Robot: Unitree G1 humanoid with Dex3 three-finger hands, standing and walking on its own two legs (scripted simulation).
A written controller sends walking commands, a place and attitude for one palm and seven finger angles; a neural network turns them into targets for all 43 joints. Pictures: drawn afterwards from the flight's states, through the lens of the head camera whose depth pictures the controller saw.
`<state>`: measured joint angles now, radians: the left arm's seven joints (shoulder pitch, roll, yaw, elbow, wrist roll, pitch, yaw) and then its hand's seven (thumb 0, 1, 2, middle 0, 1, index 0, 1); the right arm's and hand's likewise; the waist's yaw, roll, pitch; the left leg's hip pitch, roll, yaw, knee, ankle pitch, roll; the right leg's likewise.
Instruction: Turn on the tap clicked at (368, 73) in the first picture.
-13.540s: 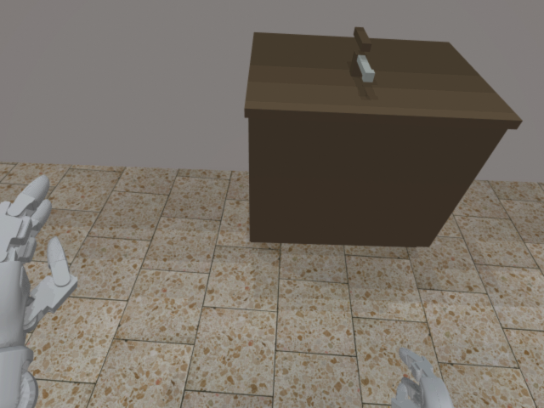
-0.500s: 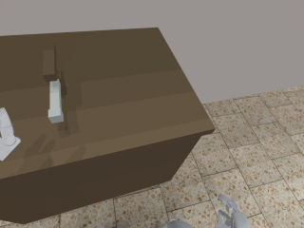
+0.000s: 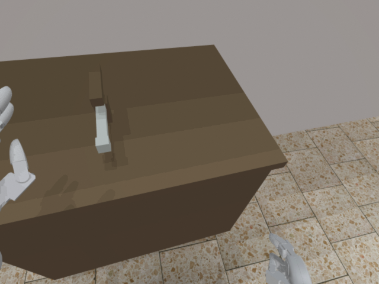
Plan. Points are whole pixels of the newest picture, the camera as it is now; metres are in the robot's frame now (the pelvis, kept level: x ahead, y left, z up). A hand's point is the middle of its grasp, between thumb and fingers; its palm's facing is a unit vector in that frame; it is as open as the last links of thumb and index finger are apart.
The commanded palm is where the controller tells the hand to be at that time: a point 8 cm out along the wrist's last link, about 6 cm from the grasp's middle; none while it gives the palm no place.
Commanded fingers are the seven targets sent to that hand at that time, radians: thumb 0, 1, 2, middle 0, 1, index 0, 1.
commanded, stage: come to a stop and stand still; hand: left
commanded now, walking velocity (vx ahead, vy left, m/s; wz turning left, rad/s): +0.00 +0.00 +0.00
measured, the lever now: (103, 144) +0.39 +0.22 +0.04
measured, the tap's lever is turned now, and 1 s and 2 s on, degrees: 0 0 0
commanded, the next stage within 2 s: look again from close up in 0.16 s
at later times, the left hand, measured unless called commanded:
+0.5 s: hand (70, 168) +0.25 +0.21 +0.16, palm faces +0.26 -0.87 -0.41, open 7.4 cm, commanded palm +0.20 +0.26 +0.18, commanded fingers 0.00 0.90 0.90 -0.20 -0.30 -0.20 -0.30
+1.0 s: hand (54, 178) +0.24 +0.23 +0.16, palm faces +0.36 -0.88 -0.33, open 7.4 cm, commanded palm +0.17 +0.25 +0.18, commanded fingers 0.00 0.90 0.90 -0.20 -0.30 -0.20 -0.30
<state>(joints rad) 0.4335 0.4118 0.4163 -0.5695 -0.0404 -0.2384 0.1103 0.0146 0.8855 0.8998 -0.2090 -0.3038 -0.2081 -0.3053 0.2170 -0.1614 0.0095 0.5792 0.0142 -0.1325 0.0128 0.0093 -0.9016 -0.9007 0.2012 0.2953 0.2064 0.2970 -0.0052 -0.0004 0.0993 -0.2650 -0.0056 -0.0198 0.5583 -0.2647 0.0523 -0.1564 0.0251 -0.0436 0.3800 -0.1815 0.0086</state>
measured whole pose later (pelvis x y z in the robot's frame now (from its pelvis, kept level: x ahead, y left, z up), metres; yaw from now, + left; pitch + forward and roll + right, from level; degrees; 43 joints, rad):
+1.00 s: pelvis +0.00 -0.02 +0.00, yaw -2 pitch -1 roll -1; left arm 0.37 0.37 0.37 -0.44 -0.07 -0.18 0.09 0.02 0.89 0.90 -0.21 -0.30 -0.21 -0.31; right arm 0.18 -0.15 0.04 0.55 0.01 -0.10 -0.01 0.01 -0.90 -0.90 0.20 0.30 0.21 0.30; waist 0.03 -0.05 0.06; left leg -0.23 0.00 0.01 0.45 -0.21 0.03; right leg -0.19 0.02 -0.01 0.39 -0.20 -0.01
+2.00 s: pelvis +0.01 -0.09 -0.01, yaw +1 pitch -2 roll -1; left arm 0.43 0.40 0.39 -0.57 -0.08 -0.15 0.07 0.02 0.89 0.90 -0.21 -0.30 -0.21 -0.31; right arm 0.19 -0.18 -0.01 0.56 0.02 -0.06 -0.01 0.01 -0.90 -0.90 0.20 0.30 0.21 0.30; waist 0.01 -0.01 0.11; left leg -0.38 0.06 -0.01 0.85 -0.40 -0.01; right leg -0.20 0.09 -0.11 0.50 -0.29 -0.12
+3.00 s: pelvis -0.01 -0.15 +0.00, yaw -1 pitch -3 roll -2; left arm 0.39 0.50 0.44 -0.48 -0.06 -0.24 0.11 0.01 0.88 0.90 -0.21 -0.30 -0.21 -0.31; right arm 0.25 -0.20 0.02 0.55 0.04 -0.11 -0.05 0.01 -0.90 -0.90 0.20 0.29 0.20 0.30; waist 0.03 0.04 0.09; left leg -0.27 0.01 0.03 0.56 -0.24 0.03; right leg -0.20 -0.01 -0.08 0.50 -0.26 0.00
